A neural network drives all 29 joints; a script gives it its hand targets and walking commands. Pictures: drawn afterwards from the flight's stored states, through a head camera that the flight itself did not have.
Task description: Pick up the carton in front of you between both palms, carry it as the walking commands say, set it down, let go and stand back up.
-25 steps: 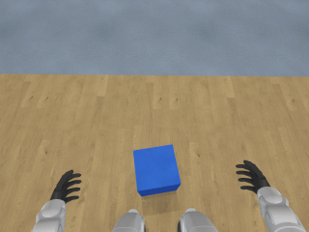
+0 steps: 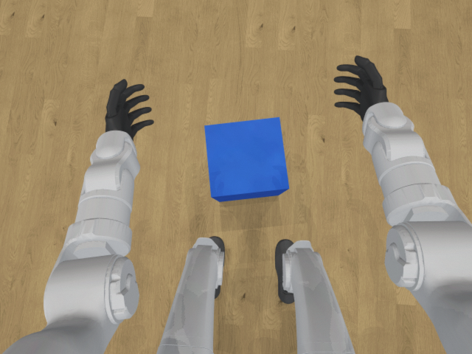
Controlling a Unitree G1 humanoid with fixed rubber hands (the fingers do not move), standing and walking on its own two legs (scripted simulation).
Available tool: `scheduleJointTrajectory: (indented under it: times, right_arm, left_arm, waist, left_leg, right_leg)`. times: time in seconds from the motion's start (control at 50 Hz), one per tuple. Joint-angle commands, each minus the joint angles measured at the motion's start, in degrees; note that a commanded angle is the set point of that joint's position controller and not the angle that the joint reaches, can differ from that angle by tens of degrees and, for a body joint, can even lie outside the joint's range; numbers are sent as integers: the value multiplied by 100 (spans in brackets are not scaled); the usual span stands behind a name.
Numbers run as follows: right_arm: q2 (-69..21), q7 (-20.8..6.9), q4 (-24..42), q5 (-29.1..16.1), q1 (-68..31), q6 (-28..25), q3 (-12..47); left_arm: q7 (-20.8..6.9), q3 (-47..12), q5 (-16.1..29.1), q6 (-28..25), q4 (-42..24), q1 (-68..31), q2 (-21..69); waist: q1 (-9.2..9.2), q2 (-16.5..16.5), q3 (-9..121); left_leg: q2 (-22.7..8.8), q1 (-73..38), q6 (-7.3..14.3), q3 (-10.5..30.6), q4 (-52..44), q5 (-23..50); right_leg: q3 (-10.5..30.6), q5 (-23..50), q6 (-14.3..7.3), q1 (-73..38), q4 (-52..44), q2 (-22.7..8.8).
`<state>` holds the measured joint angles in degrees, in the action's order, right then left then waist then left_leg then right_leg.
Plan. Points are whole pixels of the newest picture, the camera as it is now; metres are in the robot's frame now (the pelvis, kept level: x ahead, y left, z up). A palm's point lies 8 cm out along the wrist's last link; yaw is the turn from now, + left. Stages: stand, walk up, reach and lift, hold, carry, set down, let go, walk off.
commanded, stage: reach and lift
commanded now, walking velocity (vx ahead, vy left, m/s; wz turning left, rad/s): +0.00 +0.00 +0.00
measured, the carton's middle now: (245, 164) +0.47 +0.02 -0.52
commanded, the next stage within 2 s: none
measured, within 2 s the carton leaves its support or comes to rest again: leaves its support in 1.78 s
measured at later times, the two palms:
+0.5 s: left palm (162, 153) +0.45 +0.22 -0.29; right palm (328, 138) +0.50 -0.17 -0.30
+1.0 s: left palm (179, 164) +0.46 +0.22 -0.45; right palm (308, 153) +0.50 -0.16 -0.46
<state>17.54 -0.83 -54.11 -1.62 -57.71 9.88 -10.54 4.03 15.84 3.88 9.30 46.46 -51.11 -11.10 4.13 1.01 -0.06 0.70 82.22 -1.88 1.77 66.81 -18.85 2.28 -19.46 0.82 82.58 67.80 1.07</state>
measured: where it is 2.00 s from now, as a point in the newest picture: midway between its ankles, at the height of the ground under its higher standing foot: (249, 280)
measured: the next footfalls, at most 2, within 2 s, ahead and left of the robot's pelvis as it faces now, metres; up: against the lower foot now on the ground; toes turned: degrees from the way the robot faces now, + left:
none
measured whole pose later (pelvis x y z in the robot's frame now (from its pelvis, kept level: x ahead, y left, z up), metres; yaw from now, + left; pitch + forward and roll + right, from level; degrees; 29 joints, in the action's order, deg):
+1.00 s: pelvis -0.03 +0.00 -0.27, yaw +1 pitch +39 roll +1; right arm 22.6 5.4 -64.1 -13.4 -76.7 0.1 -0.1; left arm 7.8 7.2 14.6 -0.8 61.1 -71.8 -17.5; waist 3.3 -0.8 -17.4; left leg 2.3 131.5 -3.0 1.4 121.9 -29.1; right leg 2.9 -30.2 2.3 131.7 123.2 2.6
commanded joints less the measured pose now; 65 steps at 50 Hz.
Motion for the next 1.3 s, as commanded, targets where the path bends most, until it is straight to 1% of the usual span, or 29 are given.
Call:
scheduleJointTrajectory:
  times: [0.0, 0.04, 0.12, 0.22, 0.26, 0.32, 0.4, 0.44, 0.5, 0.56, 0.62, 0.68, 0.72, 0.76, 0.82, 0.86, 0.94, 0.96, 0.98, 1.0, 1.04, 1.08, 1.1, 1.18, 1.28]
  right_arm:
    - [749, 12, 292, 145, -1788, -97, -217]
    - [673, 14, 183, 265, -1812, -153, -291]
    - [382, 22, 117, 486, -1733, -364, -465]
    - [109, 141, 157, 632, -1389, -632, -543]
    - [43, 199, 159, 606, -1196, -719, -497]
    - [52, 282, 317, 441, -1056, -838, -338]
    - [232, 387, 801, 67, -1009, -918, 4]
    - [318, 437, 1031, -139, -1067, -911, 188]
    - [472, 506, 1282, -405, -1277, -863, 389]
    - [614, 546, 1350, -537, -1515, -783, 465]
    - [681, 548, 978, -603, -1735, -723, 480]
    - [752, 538, 472, -676, -2054, -724, 481]
    - [806, 539, 159, -729, -2318, -759, 507]
    - [878, 545, -117, -784, -2576, -815, 547]
    - [981, 554, -466, -894, -2897, -915, 653]
    - [1050, 567, -587, -991, -3091, -988, 747]
    - [1199, 642, -473, -1224, -3356, -1108, 977]
    - [1240, 654, -360, -1255, -3384, -1141, 1060]
    - [1164, 661, -313, -1257, -3446, -1159, 1147]
    - [1091, 659, -345, -1247, -3417, -1164, 1191]
    - [1026, 657, -270, -1204, -3267, -1174, 1198]
    - [869, 657, -231, -1264, -3060, -1177, 1266]
    - [816, 657, -263, -1263, -2959, -1171, 1278]
    - [761, 661, -540, -1125, -2716, -1148, 1107]
    - [739, 682, -615, -1095, -2859, -1195, 1044]
  left_arm:
    - [73, 303, -155, -93, -436, -1524, -558]
    - [69, 448, -289, -160, -379, -1501, -467]
    - [-19, 689, -562, -428, -290, -1401, -296]
    - [-102, 779, -651, -758, -141, -1092, -197]
    - [-110, 739, -584, -864, -53, -945, -197]
    - [-85, 586, -374, -1009, -71, -826, -270]
    - [-26, 237, 38, -1100, -330, -727, -499]
    - [10, 76, 237, -1093, -479, -780, -635]
    - [75, -108, 468, -1038, -683, -960, -822]
    - [137, -227, 621, -949, -763, -1206, -920]
    - [201, -285, 670, -868, -494, -1525, -931]
    - [246, -321, 678, -840, -54, -1907, -918]
    - [264, -341, 683, -860, 235, -2176, -937]
    - [285, -371, 692, -904, 483, -2437, -988]
    - [317, -456, 737, -992, 793, -2789, -1079]
    - [340, -528, 800, -1057, 907, -2993, -1141]
    - [420, -721, 1012, -1169, 839, -3237, -1283]
    - [437, -774, 1186, -1190, 749, -3233, -1082]
    - [407, -931, 1338, -1198, 860, -3210, -933]
    - [371, -1001, 1400, -1198, 1028, -3138, -881]
    - [349, -981, 1407, -1218, 1096, -2931, -905]
    - [377, -964, 1392, -1260, 1029, -2737, -906]
    - [392, -973, 1388, -1272, 998, -2680, -897]
    - [407, -899, 1242, -1281, 1051, -2617, -912]
    - [430, -885, 1137, -1306, 1048, -2750, -833]
  waist:
    - [84, 188, 5225]
    - [103, 222, 5397]
    - [149, 274, 5226]
    - [125, 327, 5196]
    - [89, 327, 5244]
    - [44, 334, 5568]
    - [-3, 412, 6460]
    - [3, 447, 6823]
    - [27, 437, 7125]
    - [15, 415, 7136]
    - [11, 357, 6419]
    - [-9, 303, 5649]
    - [-8, 278, 5305]
    - [4, 239, 5077]
    - [20, 178, 4871]
    - [23, 146, 4875]
    - [13, 145, 5481]
    - [16, 166, 5521]
    - [-82, 299, 5427]
    - [-108, 361, 5294]
    - [-82, 438, 5283]
    - [-21, 483, 5477]
    - [-21, 479, 5511]
    - [-61, 282, 4918]
    - [-59, 116, 4734]
  left_leg:
    - [248, -2092, -193, -566, -693, -165]
    - [273, -1958, -211, -612, -644, 47]
    - [278, -1348, -206, -615, -420, 408]
    - [247, -381, -215, -581, 304, 911]
    - [251, 31, -226, -566, 697, 1099]
    - [267, 480, -232, -537, 1290, 1455]
    - [313, 701, -226, -485, 2028, 1983]
    - [324, 744, -231, -497, 2376, 2080]
    - [306, 844, -245, -559, 2835, 1929]
    - [269, 1045, -256, -630, 3164, 1499]
    - [218, 1389, -254, -651, 3407, 773]
    - [147, 1655, -243, -613, 3630, 126]
    - [99, 1757, -222, -580, 3794, -127]
    - [54, 1806, -203, -538, 3952, -253]
    - [-1, 1788, -184, -470, 4174, -290]
    - [-19, 1714, -178, -436, 4320, -207]
    - [-4, 1346, -182, -436, 4599, 223]
    - [36, 1448, -207, -481, 4595, 263]
    - [55, 1511, -183, -445, 4612, 333]
    - [73, 1570, -171, -423, 4666, 451]
    - [100, 1609, -174, -427, 4740, 649]
    - [130, 1554, -166, -462, 4765, 831]
    - [141, 1532, -163, -466, 4766, 879]
    - [148, 1800, -181, -440, 4711, 609]
    - [144, 1863, -196, -428, 4673, 471]
  right_leg:
    - [-350, -281, 92, -2441, -713, 258]
    - [-358, -87, 95, -2375, -694, 284]
    - [-322, 264, 102, -1903, -474, 300]
    - [-285, 852, 132, -1114, 260, 298]
    - [-261, 1077, 142, -747, 671, 290]
    - [-221, 1509, 143, -406, 1291, 285]
    - [-184, 2183, 152, -504, 2111, 277]
    - [-198, 2274, 163, -547, 2490, 266]
    - [-240, 2072, 168, -499, 2944, 253]
    - [-305, 1622, 167, -356, 3262, 235]
    - [-344, 765, 161, 302, 3445, 187]
    - [-332, -7, 141, 976, 3590, 120]
    - [-310, -333, 123, 1307, 3716, 80]
    - [-284, -510, 109, 1535, 3866, 46]
    - [-253, -597, 101, 1757, 4110, 2]
    - [-242, -541, 96, 1791, 4281, -19]
    - [-268, -132, 103, 1443, 4613, -29]
    - [-248, -136, 77, 1355, 4630, -45]
    - [-274, -31, 90, 1419, 4670, -46]
    - [-263, 109, 102, 1433, 4712, -56]
    - [-248, 339, 119, 1309, 4774, -47]
    - [-263, 570, 135, 1106, 4820, -13]
    - [-272, 625, 140, 1089, 4825, 1]
    - [-243, 349, 108, 1582, 4733, 24]
    - [-219, 153, 58, 1787, 4662, 45]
